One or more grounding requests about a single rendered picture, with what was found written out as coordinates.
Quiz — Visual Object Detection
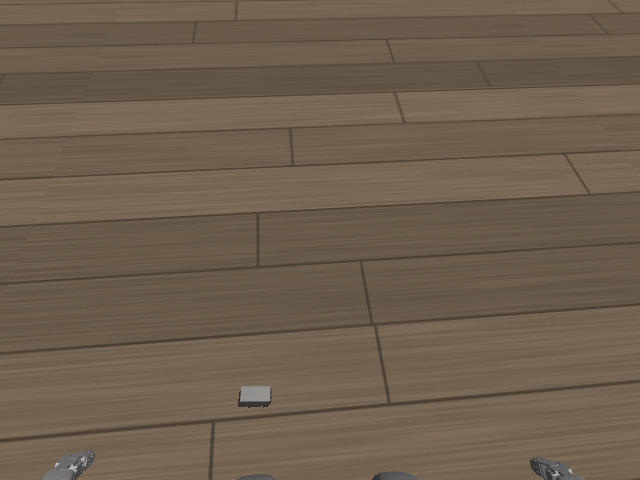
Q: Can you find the left robot hand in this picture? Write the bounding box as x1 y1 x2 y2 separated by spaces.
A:
40 450 95 480

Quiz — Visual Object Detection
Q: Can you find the right robot hand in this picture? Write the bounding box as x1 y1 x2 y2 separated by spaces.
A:
530 457 585 480

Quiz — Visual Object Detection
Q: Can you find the small box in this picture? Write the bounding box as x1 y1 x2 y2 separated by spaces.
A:
240 386 272 405

